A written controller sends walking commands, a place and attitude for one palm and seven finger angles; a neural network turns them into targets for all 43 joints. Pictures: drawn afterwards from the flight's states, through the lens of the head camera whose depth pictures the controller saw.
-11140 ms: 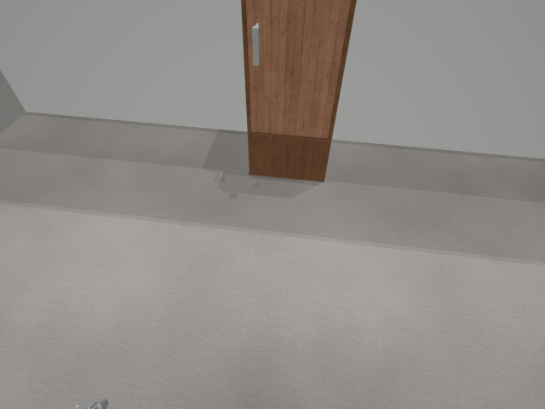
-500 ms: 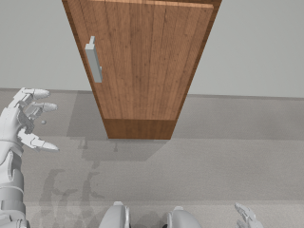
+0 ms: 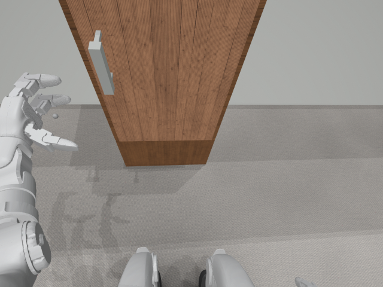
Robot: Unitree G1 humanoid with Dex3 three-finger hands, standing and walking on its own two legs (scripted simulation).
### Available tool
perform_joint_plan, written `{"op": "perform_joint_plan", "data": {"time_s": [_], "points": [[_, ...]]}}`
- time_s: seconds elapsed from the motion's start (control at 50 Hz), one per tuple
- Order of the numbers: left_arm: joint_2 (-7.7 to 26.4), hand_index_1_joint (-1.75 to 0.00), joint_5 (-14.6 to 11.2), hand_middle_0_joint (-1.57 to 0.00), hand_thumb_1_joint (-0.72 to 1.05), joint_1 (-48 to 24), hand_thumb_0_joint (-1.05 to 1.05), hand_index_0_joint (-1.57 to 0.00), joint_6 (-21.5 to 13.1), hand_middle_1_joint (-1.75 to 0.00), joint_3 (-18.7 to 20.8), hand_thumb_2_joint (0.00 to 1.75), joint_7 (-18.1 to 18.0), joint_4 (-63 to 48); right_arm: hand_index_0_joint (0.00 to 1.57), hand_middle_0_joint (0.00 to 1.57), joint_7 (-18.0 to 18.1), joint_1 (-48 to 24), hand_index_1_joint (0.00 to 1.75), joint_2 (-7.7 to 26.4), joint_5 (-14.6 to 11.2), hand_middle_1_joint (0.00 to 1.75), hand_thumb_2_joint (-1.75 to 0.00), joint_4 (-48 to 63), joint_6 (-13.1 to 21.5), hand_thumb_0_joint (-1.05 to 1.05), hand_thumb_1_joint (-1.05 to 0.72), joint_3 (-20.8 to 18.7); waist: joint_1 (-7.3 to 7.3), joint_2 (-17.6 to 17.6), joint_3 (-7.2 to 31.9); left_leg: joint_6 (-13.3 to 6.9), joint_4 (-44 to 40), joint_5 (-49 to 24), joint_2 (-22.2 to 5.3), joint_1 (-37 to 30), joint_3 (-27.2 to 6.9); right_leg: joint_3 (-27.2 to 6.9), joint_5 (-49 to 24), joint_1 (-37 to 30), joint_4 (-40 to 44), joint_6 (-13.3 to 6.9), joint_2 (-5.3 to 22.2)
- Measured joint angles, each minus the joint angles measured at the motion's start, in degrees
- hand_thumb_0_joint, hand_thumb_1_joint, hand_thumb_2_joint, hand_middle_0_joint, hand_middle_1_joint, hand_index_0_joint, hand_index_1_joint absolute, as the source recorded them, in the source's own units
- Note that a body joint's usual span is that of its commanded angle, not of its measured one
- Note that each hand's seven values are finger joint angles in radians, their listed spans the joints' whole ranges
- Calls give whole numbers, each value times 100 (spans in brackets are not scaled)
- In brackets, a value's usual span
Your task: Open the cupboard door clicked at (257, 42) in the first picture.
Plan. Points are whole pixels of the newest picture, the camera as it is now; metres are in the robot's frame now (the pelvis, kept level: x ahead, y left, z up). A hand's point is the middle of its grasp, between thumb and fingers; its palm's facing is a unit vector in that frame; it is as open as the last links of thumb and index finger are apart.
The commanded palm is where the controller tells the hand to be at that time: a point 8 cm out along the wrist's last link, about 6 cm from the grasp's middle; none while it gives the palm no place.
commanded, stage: move the hooked fingers beside the handle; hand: left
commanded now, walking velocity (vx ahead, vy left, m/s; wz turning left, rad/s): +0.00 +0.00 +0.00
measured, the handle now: (104, 64) +0.59 +0.19 +0.05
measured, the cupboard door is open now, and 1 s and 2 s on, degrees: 0 0 0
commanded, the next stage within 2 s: slide the fingers in behind the handle in 1.40 s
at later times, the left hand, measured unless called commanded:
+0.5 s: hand (71, 86) +0.51 +0.25 +0.06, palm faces +0.05 -1.00 -0.03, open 14.0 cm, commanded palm +0.50 +0.29 +0.05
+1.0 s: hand (70, 80) +0.54 +0.26 +0.05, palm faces +0.05 -1.00 -0.03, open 14.0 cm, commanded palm +0.53 +0.28 +0.05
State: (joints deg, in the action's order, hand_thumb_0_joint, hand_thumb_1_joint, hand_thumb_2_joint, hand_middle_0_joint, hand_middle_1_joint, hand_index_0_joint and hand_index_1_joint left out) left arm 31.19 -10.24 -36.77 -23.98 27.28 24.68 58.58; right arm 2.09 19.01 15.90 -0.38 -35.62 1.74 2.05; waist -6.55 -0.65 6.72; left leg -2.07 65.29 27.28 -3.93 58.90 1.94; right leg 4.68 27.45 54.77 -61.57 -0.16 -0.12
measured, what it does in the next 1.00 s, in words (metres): stands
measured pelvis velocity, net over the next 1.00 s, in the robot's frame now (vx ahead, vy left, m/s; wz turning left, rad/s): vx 0.00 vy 0.00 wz -0.03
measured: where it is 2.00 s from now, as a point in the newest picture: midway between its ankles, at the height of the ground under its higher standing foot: outside the picture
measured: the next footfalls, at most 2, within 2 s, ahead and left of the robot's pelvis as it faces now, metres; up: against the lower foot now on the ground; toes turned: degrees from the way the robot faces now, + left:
none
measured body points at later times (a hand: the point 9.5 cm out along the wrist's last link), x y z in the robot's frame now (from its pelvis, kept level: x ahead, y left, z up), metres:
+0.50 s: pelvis +0.00 +0.00 -0.01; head +0.15 +0.03 +0.41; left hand +0.50 +0.30 +0.06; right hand +0.00 -0.28 -0.11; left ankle +0.03 +0.10 -0.65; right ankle +0.02 -0.12 -0.65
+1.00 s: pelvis +0.00 +0.00 -0.02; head +0.18 +0.04 +0.39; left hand +0.53 +0.31 +0.05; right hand -0.02 -0.27 -0.11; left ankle +0.03 +0.10 -0.65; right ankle +0.02 -0.13 -0.65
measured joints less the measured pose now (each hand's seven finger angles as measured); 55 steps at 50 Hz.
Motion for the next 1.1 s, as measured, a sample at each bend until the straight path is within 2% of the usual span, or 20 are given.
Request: {"op": "perform_joint_plan", "data": {"time_s": [0.2,0.38,0.68,0.86,0.94,1.1], "points": [[285,-120,191,-30,-50,-639,-2,-30,-68,-120,53,30,-96,468,21,21,-12,57,29,26,47,30,-90,-61,-233,1,-90,16,-149,-20,-31,11,158,25,-28,305,-47,37,17,281,-126,-14,-25],[549,-120,408,-30,-50,-1214,-2,-30,42,-120,134,30,-262,844,21,21,-24,98,29,43,91,30,-90,-40,-380,0,-90,81,-342,-55,-50,22,249,27,-64,558,-68,50,9,532,-203,-29,-60],[1330,-120,720,-30,-50,-2192,-1,-30,315,-120,246,30,-260,1449,21,21,-48,231,29,77,133,30,-90,62,-530,0,-90,229,-650,-127,-122,41,530,84,-145,1113,-166,126,28,1036,-397,-60,-138],[1359,-120,723,-30,-50,-1974,-1,-30,428,-119,435,30,-167,1236,21,21,-108,320,29,51,128,30,-90,110,-620,0,-90,240,-640,-127,-166,21,532,114,-186,1165,-130,83,8,1097,-360,-36,-181],[1278,-120,690,-30,-50,-1946,-2,-30,355,-119,443,30,-211,1101,21,21,-129,307,29,17,141,30,-90,40,-614,0,-90,230,-605,-105,-157,19,524,123,-174,1155,-149,100,16,1067,-331,-30,-174],[1112,-120,646,-30,-50,-1960,-2,-30,408,-119,190,30,-256,1049,21,21,-143,247,29,-1,161,30,-90,26,-630,0,-90,189,-571,-112,-110,3,438,123,-124,1049,-179,130,18,921,-213,-6,-139]]}}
